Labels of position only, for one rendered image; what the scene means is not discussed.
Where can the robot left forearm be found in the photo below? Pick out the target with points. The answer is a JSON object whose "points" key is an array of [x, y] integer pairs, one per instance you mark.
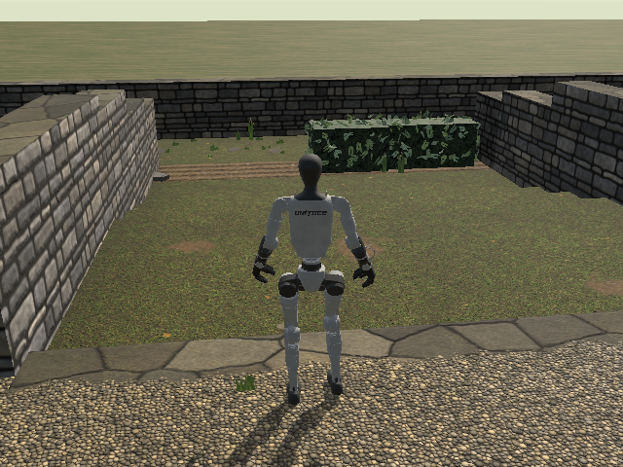
{"points": [[262, 255]]}

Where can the robot right hand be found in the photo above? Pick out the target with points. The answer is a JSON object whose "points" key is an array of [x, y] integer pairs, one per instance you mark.
{"points": [[361, 273]]}

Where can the robot right upper arm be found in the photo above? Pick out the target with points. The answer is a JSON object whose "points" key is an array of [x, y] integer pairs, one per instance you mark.
{"points": [[341, 205]]}

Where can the robot left hand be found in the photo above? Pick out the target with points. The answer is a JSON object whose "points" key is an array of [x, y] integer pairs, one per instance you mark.
{"points": [[266, 269]]}

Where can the right robot thigh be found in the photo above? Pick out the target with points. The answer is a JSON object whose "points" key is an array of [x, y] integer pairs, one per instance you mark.
{"points": [[334, 289]]}

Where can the robot left upper arm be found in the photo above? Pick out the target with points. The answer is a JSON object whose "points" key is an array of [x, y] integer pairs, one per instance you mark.
{"points": [[280, 205]]}

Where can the robot right forearm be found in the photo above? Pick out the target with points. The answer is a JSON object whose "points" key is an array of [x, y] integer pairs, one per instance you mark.
{"points": [[361, 256]]}

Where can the robot right foot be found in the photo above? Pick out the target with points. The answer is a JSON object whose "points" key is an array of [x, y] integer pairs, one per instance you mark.
{"points": [[336, 387]]}

